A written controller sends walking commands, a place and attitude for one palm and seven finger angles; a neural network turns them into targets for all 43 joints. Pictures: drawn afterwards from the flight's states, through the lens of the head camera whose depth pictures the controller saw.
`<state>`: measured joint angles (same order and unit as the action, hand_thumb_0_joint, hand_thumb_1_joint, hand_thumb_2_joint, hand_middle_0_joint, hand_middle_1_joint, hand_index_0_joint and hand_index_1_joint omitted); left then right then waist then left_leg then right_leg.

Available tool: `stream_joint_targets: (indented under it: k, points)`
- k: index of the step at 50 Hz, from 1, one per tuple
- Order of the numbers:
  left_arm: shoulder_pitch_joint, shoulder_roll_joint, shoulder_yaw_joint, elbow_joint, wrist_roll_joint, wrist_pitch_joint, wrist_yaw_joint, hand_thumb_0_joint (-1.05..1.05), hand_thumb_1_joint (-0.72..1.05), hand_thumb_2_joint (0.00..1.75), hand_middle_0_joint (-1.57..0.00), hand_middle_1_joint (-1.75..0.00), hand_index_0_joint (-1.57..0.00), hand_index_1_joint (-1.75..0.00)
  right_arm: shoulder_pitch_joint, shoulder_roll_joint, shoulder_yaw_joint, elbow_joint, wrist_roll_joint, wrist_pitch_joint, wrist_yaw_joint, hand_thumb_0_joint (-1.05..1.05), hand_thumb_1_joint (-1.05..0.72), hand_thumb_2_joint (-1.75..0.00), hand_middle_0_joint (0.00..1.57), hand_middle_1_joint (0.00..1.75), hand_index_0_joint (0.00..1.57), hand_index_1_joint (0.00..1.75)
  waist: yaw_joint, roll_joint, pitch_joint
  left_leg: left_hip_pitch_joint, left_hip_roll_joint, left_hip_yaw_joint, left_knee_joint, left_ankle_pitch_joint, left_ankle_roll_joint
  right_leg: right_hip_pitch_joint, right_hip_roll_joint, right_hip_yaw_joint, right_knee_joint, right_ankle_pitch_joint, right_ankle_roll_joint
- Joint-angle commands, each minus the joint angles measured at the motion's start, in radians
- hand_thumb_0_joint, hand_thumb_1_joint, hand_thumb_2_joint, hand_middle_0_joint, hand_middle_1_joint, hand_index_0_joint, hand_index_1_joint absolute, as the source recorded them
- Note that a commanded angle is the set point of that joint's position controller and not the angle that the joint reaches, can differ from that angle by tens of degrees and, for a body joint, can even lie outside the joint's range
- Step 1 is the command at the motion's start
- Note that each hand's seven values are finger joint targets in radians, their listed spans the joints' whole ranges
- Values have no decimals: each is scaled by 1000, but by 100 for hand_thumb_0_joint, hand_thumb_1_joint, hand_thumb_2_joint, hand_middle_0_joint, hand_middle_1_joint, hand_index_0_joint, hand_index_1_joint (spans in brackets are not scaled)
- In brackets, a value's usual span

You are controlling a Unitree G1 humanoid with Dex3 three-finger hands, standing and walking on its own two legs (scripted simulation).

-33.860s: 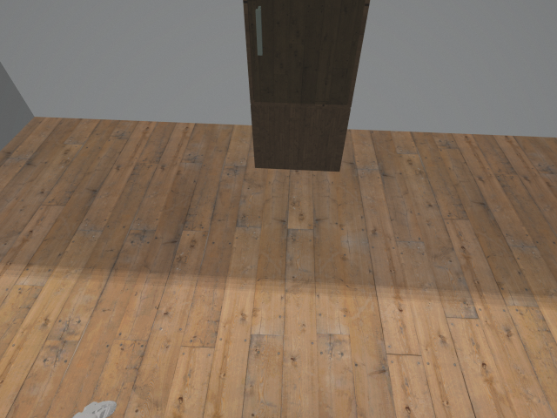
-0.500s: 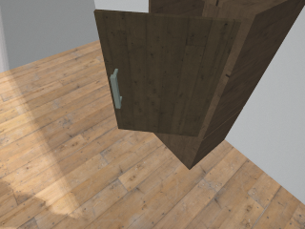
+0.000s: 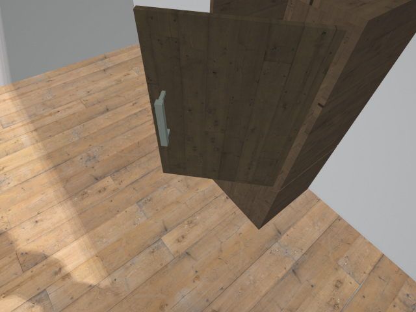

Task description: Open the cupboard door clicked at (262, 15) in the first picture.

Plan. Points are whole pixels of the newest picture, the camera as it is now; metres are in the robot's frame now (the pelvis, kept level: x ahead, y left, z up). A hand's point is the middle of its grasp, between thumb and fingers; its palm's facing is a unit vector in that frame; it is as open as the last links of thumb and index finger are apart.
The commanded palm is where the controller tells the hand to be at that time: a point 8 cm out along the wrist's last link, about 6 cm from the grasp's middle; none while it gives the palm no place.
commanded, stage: come to a stop and stand still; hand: left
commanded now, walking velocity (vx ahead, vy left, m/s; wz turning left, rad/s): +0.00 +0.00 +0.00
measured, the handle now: (163, 119) +0.59 +0.16 -0.03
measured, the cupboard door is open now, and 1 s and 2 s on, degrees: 45 45 45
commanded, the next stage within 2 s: look again from close up in 0.28 s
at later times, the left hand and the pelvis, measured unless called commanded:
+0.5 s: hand out of the picture +0.01 +0.18 -0.17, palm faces +0.01 -0.97 -0.26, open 7.4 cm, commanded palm none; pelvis -0.02 -0.01 +0.00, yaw +1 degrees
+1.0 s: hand out of the picture +0.01 +0.23 -0.15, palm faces -0.01 -0.95 -0.30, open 7.4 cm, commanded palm none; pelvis -0.06 +0.00 +0.00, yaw +1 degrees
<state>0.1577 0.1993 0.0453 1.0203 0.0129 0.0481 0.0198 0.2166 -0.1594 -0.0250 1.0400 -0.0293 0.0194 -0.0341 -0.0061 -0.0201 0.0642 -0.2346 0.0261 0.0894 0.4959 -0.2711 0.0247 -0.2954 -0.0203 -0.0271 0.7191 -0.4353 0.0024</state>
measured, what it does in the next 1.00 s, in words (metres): shifts its weight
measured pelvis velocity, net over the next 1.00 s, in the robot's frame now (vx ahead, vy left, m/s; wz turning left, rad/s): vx -0.06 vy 0.00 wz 0.02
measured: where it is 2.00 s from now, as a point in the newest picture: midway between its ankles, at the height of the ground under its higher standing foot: outside the picture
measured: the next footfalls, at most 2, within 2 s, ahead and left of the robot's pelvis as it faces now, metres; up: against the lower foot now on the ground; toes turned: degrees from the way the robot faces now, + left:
right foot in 1.92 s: +0.12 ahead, -0.11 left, +0.00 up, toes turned -4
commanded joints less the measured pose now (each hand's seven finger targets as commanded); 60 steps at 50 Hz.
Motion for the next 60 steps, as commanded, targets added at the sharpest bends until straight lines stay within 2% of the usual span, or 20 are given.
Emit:
stream_joint_targets:
  k: [1, 2, 3, 5, 6, 10, 12, 16, 17, 18, 19, 20, 22, 24, 32, 45, 49, 52, 55, 60]
  points:
    - [106, 88, 5, -17, -1, -41, 11, 0, 90, 90, -20, -30, -20, -30, 49, -150, -38, -27, 22, -20, -6, 0, -90, -90, 20, 30, 20, 30, 15, 49, -138, 79, 129, -118, -31, 358, 30, 157, -54, 79, -339, 385, -20]
    - [83, 117, 3, -15, 1, -49, 14, 0, 90, 90, -20, -30, -20, -30, 56, -113, -34, -29, 28, -17, 1, 0, -90, -90, 20, 30, 20, 30, -7, -18, -98, 28, 78, -77, -38, 167, -12, 145, -140, 155, -362, 450, -53]
    - [60, 137, -3, -18, 0, -50, 10, 0, 90, 90, -20, -30, -20, -30, 60, -99, -29, -25, 28, -11, 10, 0, -90, -90, 20, 30, 20, 30, -24, -12, -69, 55, 43, -60, -61, 43, -31, 64, -191, 180, -379, 382, -74]
    - [68, 121, -7, 2, -2, -62, 11, 0, 90, 90, -20, -30, -20, -30, 58, -104, -25, -8, 18, -12, 7, 0, -90, -90, 20, 30, 20, 30, -24, -107, -110, 120, 54, -56, -48, 172, -29, 79, -143, 151, -345, 530, -63]
    - [71, 111, -11, 9, -4, -64, 13, 0, 90, 90, -20, -30, -20, -30, 59, -112, -27, -1, 20, -12, 7, 0, -90, -90, 20, 30, 20, 30, -22, -122, -108, 127, 61, -58, -60, 160, -28, 77, -137, 138, -359, 498, -54]
    - [86, 92, -22, 33, -6, -60, 11, 0, 90, 90, -20, -30, -20, -30, 54, -109, -16, 33, 18, -16, 10, 0, -90, -90, 20, 30, 20, 30, -14, -23, -26, 108, 76, -80, -126, 131, -22, 49, -101, 123, -406, 300, -37]
    - [101, 83, -24, 47, -6, -60, 11, 0, 90, 90, -20, -30, -20, -30, 62, -98, -10, 48, 17, -17, 9, 0, -90, -90, 20, 30, 20, 30, -8, -11, 2, 93, 79, -83, -147, 102, -20, 50, -90, 117, -428, 235, -37]
    - [121, 73, -26, 66, -8, -61, 10, 0, 90, 90, -20, -30, -20, -30, 75, -98, -4, 67, 14, -23, 7, 0, -90, -90, 20, 30, 20, 30, -5, 3, -1, 89, 77, -86, -162, 99, -22, 65, -89, 114, -432, 230, -37]
    - [113, 279, -22, -26, 21, -92, 19, 0, 90, 90, -20, -30, -20, -30, 3, -255, -22, -72, 7, -50, 17, 0, -90, -90, 20, 30, 20, 30, -17, 77, 101, 37, 55, -130, -133, 226, -12, 26, -76, 77, -360, 344, -48]
    - [121, 227, 10, -38, 11, -97, 23, 0, 90, 90, -20, -30, -20, -30, 0, -266, -52, -89, 5, -77, 7, 0, -90, -90, 20, 30, 20, 30, 1, 168, -90, 85, 88, -120, -61, 345, 6, 85, -97, 98, -272, 393, -55]
    - [127, 221, 6, -45, 6, -102, 23, 0, 90, 90, -20, -30, -20, -30, 19, -236, -50, -93, 8, -82, 0, 0, -90, -90, 20, 30, 20, 30, -1, 169, -215, 132, 93, -125, -14, 446, 17, 133, -97, 81, -241, 485, -66]
    - [146, 192, 6, -47, 3, -99, 23, 0, 90, 90, -20, -30, -20, -30, 29, -211, -48, -100, 11, -78, -4, 0, -90, -90, 20, 30, 20, 30, 2, 121, -249, 133, 93, -118, 8, 432, 22, 141, -99, 85, -239, 503, -69]
    - [153, 166, 0, -59, 5, -88, 22, 0, 90, 90, -20, -30, -20, -30, 42, -186, -40, -115, 8, -61, 0, 0, -90, -90, 20, 30, 20, 30, -2, -28, -174, 56, 78, -106, 16, 291, 24, 126, -104, 102, -262, 490, -71]
    - [118, 181, 4, -78, 7, -81, 21, 0, 90, 90, -20, -30, -20, -30, 35, -204, -46, -122, 8, -49, 4, 0, -90, -90, 20, 30, 20, 30, -12, -64, -59, -6, 65, -94, -8, 159, 20, 60, -108, 117, -293, 368, -73]
    - [53, 247, 4, -111, 6, -79, 8, 0, 90, 90, -20, -30, -20, -30, -24, -266, -41, -129, 5, -52, 19, 0, -90, -90, 20, 30, 20, 30, 1, 23, -35, 0, 82, -125, -81, 124, 22, 40, -88, 112, -331, 210, -59]
    - [23, 277, -15, -78, 8, -73, -5, 0, 90, 90, -20, -30, -20, -30, -60, -309, -26, -92, 8, -51, 31, 0, -90, -90, 20, 30, 20, 30, 1, 15, -30, -8, 85, -152, -184, -36, 8, 40, -96, 108, -401, 103, -35]
    - [40, 268, -18, -59, 8, -72, -4, 0, 90, 90, -20, -30, -20, -30, -49, -303, -23, -68, 10, -51, 31, 0, -90, -90, 20, 30, 20, 30, 0, 17, -40, 0, 87, -153, -195, -35, 5, 51, -98, 106, -408, 115, -33]
    - [121, 163, -38, -18, 9, -54, 0, 0, 90, 90, -20, -30, -20, -30, 23, -197, 1, -29, 5, -34, 31, 0, -90, -90, 20, 30, 20, 30, 0, 5, -49, 10, 82, -126, -185, -146, -11, 41, -87, 108, -410, 11, -25]
    - [162, 157, -28, -14, 13, -44, -4, 0, 90, 90, -20, -30, -20, -30, 38, -204, -7, -26, 4, -25, 31, 0, -90, -90, 20, 30, 20, 30, 5, 31, 27, -44, 83, -117, -179, -268, -6, -14, -72, 133, -390, -96, -39]
    - [231, 121, -15, -11, 11, -53, -10, 0, 90, 90, -20, -30, -20, -30, 79, -183, -17, -25, 10, -37, 26, 0, -90, -90, 20, 30, 20, 30, 6, 35, 38, -38, 98, -105, -144, -258, 8, -27, -54, 155, -329, -48, -66]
